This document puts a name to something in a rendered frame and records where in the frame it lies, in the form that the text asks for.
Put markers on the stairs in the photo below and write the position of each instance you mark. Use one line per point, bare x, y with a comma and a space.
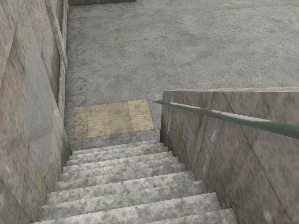
136, 183

